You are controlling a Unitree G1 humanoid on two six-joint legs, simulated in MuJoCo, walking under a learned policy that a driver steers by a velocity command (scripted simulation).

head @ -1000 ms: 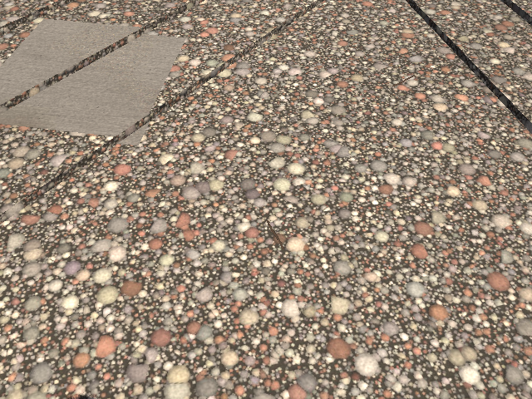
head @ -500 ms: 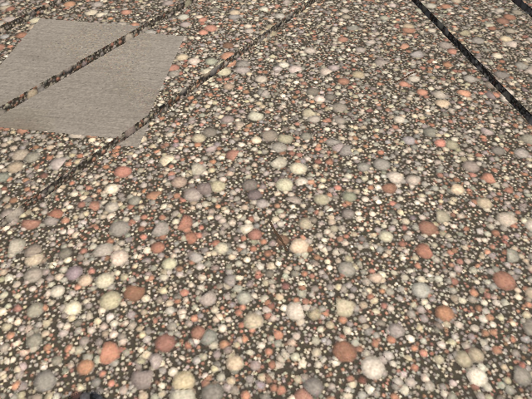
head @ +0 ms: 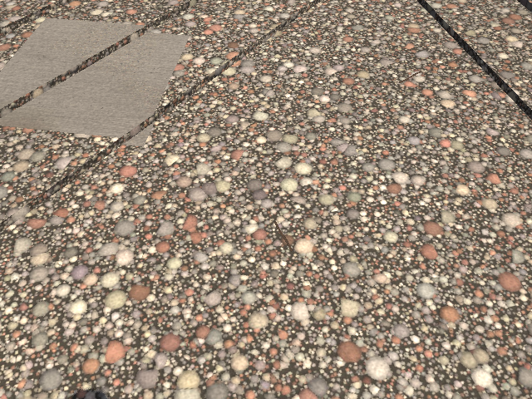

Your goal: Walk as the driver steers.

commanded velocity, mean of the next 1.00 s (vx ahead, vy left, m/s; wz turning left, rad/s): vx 0.37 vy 0.00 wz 0.00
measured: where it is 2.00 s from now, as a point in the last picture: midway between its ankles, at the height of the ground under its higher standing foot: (261, 275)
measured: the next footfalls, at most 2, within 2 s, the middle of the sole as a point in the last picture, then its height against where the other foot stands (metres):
left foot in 0.92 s outside the picture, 0.15 m lower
right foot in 1.36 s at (299, 312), level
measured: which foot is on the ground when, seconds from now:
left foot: down 0.00-0.30, up 0.32-0.90, down 0.92-1.00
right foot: down 0.00-0.92, up 0.94-1.00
